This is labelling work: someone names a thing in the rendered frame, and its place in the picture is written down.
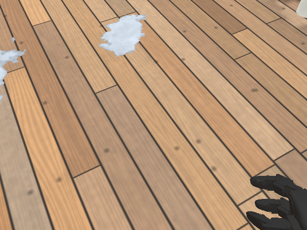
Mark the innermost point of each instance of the robot right hand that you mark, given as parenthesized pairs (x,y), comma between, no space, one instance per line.
(292,211)

